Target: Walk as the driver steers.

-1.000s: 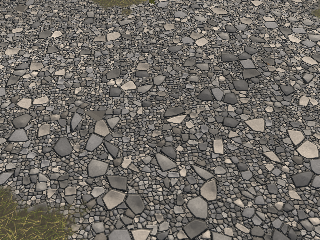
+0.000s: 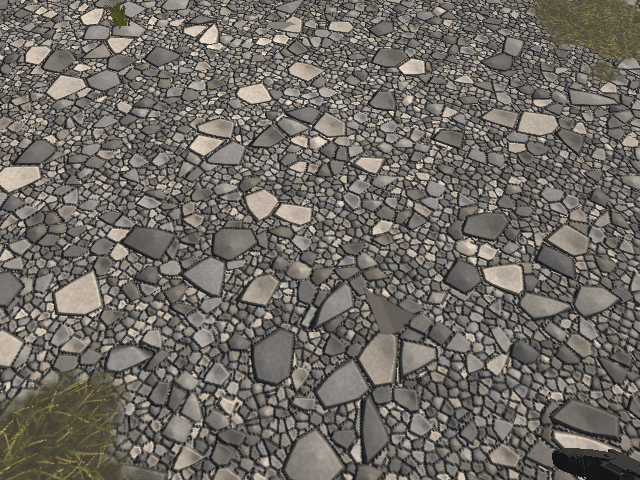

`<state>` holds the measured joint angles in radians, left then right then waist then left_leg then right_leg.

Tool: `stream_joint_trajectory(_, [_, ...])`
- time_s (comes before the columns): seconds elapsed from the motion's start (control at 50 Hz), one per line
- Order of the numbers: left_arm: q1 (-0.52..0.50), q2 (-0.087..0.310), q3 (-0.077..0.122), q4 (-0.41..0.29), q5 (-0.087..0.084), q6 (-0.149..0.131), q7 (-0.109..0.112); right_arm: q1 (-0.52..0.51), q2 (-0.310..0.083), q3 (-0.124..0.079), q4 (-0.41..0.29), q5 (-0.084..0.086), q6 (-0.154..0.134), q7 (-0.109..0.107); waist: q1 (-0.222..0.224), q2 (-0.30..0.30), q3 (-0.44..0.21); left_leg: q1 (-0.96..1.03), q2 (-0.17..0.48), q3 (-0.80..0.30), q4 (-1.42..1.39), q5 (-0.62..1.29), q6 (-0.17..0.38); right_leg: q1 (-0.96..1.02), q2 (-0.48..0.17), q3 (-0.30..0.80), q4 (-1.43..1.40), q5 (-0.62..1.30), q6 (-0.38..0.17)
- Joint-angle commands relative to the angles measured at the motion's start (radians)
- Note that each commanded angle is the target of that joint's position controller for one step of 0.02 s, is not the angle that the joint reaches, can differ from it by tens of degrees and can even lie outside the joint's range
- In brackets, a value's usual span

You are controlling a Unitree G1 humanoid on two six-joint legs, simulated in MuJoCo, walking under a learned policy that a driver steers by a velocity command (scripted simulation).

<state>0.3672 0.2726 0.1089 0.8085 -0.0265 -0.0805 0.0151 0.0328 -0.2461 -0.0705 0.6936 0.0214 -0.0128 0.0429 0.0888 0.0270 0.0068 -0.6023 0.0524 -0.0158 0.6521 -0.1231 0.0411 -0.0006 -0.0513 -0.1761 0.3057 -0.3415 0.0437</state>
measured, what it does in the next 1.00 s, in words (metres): walks ahead, turning right: left foot, then right foot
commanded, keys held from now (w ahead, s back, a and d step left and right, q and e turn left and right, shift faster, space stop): w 0.14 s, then w+e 0.86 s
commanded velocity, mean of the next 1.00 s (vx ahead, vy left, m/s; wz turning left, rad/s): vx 0.50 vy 0.00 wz -0.29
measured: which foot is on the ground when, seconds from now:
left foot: up 0.00-0.04, down 0.06-0.60, up 0.62-1.00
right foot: down 0.00-0.06, up 0.08-0.56, down 0.58-1.00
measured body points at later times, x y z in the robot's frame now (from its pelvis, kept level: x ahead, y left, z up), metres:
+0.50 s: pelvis +0.28 +0.03 +0.00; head +0.31 +0.03 +0.45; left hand +0.50 +0.24 -0.10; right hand +0.27 -0.25 -0.13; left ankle +0.14 +0.12 -0.73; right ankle +0.46 -0.12 -0.70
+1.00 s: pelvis +0.56 -0.02 +0.00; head +0.59 -0.04 +0.45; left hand +0.73 +0.22 -0.10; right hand +0.69 -0.33 -0.08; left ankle +0.77 +0.05 -0.71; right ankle +0.46 -0.10 -0.73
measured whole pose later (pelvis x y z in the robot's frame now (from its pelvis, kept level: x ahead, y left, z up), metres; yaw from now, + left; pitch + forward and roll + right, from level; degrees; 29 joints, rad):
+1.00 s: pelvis +0.56 -0.02 +0.00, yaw -23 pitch +2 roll -1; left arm 0.34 0.29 0.08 0.72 -0.02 -0.04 0.01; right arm 0.01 -0.27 -0.04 0.72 0.00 -0.10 0.02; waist 0.08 0.03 0.03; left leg -0.56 0.02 -0.11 0.52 0.00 -0.05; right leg -0.13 0.12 0.19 0.43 -0.32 -0.06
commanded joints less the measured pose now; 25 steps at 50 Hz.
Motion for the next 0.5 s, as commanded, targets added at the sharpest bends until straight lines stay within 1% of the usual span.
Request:
stream_joint_trajectory(0.02, [-0.040,0.192,0.045,-0.032,-0.018,-0.002,0.001,0.000,-0.083,-0.030,-0.059,-0.005,-0.026,0.006,-0.098,-0.133,0.011,0.180,-0.073,0.094,-0.113,-0.058,0.057,-0.039,-0.232,0.092,0.050,0.620,-0.166])
stream_joint_trajectory(0.04, [-0.027,0.172,0.035,-0.022,-0.017,0.000,0.003,0.151,-0.128,-0.058,-0.005,-0.006,-0.027,0.001,-0.167,-0.110,-0.077,0.414,-0.119,0.120,-0.156,-0.014,0.084,-0.092,-0.189,0.038,0.235,0.764,-0.140])
stream_joint_trajectory(0.06, [-0.028,0.139,0.017,-0.035,0.003,-0.002,0.009,0.327,-0.205,-0.088,0.034,-0.006,-0.026,-0.010,-0.243,-0.045,-0.192,0.721,-0.006,-0.059,-0.129,0.000,0.133,-0.303,-0.151,0.005,0.520,0.581,-0.087])
stream_joint_trajectory(0.08, [0.039,0.019,-0.027,-0.089,0.027,-0.022,0.000,0.366,-0.327,-0.098,0.047,-0.006,-0.033,-0.018,-0.170,0.241,-0.286,0.995,0.276,-0.615,-0.253,-0.154,0.316,-0.712,0.030,0.055,0.902,-0.185,-0.017])
stream_joint_trajectory(0.1, [-0.009,0.094,-0.015,-0.073,-0.007,-0.052,-0.010,0.418,-0.251,-0.074,0.045,-0.012,-0.036,-0.021,-0.224,0.160,-0.367,1.001,0.319,-0.748,-0.353,-0.252,0.342,-0.804,0.034,0.248,1.042,-0.242,-0.029])
stream_joint_trajectory(0.12, [-0.093,0.138,-0.005,-0.097,-0.030,-0.063,-0.013,0.355,-0.196,-0.056,0.049,-0.013,-0.043,-0.022,-0.223,0.143,-0.236,0.922,0.276,-0.579,-0.349,-0.178,0.296,-0.880,-0.011,0.246,1.054,-0.155,-0.047])
stream_joint_trajectory(0.14, [-0.130,0.132,-0.009,-0.099,-0.015,-0.066,-0.007,0.283,-0.160,-0.044,0.042,-0.009,-0.047,-0.023,-0.192,0.089,-0.166,0.792,0.232,-0.450,-0.349,-0.094,0.256,-0.850,-0.058,0.233,0.991,-0.058,-0.060])
stream_joint_trajectory(0.16, [-0.146,0.130,-0.006,-0.090,0.007,-0.063,-0.001,0.212,-0.121,-0.032,0.037,-0.014,-0.050,-0.022,-0.159,0.051,-0.112,0.666,0.204,-0.364,-0.371,-0.002,0.234,-0.794,-0.088,0.234,0.925,0.005,-0.059])
stream_joint_trajectory(0.18, [-0.125,0.126,-0.002,-0.081,0.011,-0.051,-0.003,0.174,-0.089,-0.021,0.034,-0.025,-0.056,-0.022,-0.123,0.056,-0.091,0.582,0.182,-0.304,-0.400,0.076,0.221,-0.725,-0.109,0.246,0.889,0.048,-0.061])
stream_joint_trajectory(0.2, [-0.100,0.111,-0.004,-0.074,0.006,-0.036,-0.006,0.166,-0.083,-0.020,0.040,-0.030,-0.063,-0.022,-0.102,0.062,-0.087,0.541,0.179,-0.272,-0.427,0.114,0.221,-0.686,-0.114,0.250,0.870,0.072,-0.059])
stream_joint_trajectory(0.22, [-0.087,0.091,-0.007,-0.069,0.002,-0.023,-0.008,0.169,-0.087,-0.022,0.053,-0.027,-0.072,-0.023,-0.089,0.051,-0.075,0.514,0.181,-0.231,-0.448,0.161,0.225,-0.680,-0.116,0.248,0.847,0.085,-0.053])
stream_joint_trajectory(0.24, [-0.097,0.079,-0.011,-0.071,0.002,-0.010,-0.007,0.175,-0.096,-0.024,0.067,-0.025,-0.081,-0.024,-0.084,0.035,-0.051,0.489,0.182,-0.188,-0.470,0.202,0.223,-0.691,-0.116,0.251,0.815,0.110,-0.045])
stream_joint_trajectory(0.28, [-0.146,0.063,-0.018,-0.086,0.004,0.004,-0.005,0.193,-0.113,-0.028,0.093,-0.029,-0.091,-0.032,-0.092,0.012,-0.010,0.475,0.175,-0.110,-0.494,0.258,0.208,-0.728,-0.104,0.266,0.719,0.206,-0.034])
stream_joint_trajectory(0.34, [-0.211,0.043,-0.029,-0.101,0.002,0.003,-0.018,0.197,-0.124,-0.025,0.114,-0.028,-0.094,-0.040,-0.113,0.020,0.018,0.462,0.134,0.011,-0.515,0.256,0.158,-0.689,-0.068,0.248,0.512,0.409,-0.047])
stream_joint_trajectory(0.38, [-0.284,0.030,-0.039,-0.124,0.001,0.002,-0.031,0.222,-0.136,-0.024,0.131,-0.023,-0.095,-0.045,-0.143,0.015,0.042,0.472,0.135,0.052,-0.535,0.228,0.139,-0.660,-0.049,0.210,0.403,0.492,-0.061])
stream_joint_trajectory(0.42, [-0.337,0.025,-0.045,-0.148,0.000,0.003,-0.044,0.266,-0.147,-0.024,0.159,-0.018,-0.091,-0.047,-0.165,0.004,0.063,0.546,0.161,0.072,-0.528,0.242,0.132,-0.676,-0.039,0.199,0.337,0.501,-0.076])
stream_joint_trajectory(0.46, [-0.376,0.029,-0.047,-0.174,0.001,0.004,-0.059,0.293,-0.157,-0.027,0.178,-0.015,-0.077,-0.049,-0.175,-0.001,0.076,0.647,0.189,0.089,-0.490,0.302,0.120,-0.719,-0.029,0.187,0.299,0.449,-0.094])
stream_joint_trajectory(0.48, [-0.388,0.034,-0.046,-0.188,0.001,0.004,-0.068,0.296,-0.165,-0.028,0.183,-0.014,-0.068,-0.051,-0.171,0.001,0.076,0.689,0.201,0.099,-0.462,0.362,0.113,-0.726,-0.020,0.173,0.288,0.403,-0.105])
stream_joint_trajectory(0.5, [-0.387,0.043,-0.043,-0.198,0.002,0.005,-0.076,0.289,-0.175,-0.031,0.183,-0.013,-0.059,-0.054,-0.159,0.011,0.067,0.718,0.205,0.114,-0.419,0.479,0.101,-0.707,-0.002,0.150,0.279,0.350,-0.119])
